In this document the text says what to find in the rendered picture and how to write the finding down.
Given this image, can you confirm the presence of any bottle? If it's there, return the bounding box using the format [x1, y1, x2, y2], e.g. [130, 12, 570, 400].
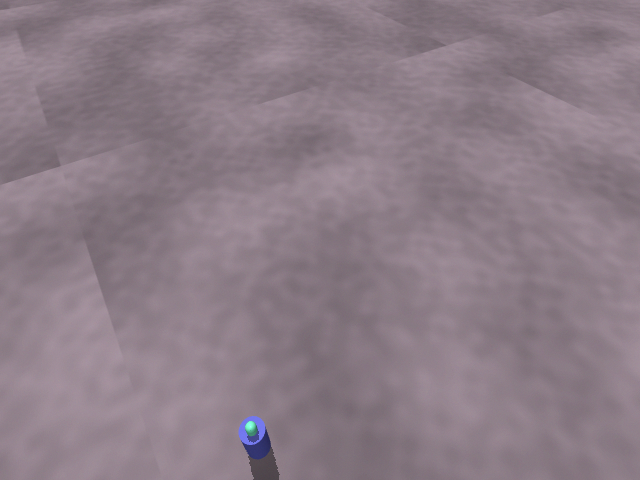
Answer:
[238, 416, 271, 459]

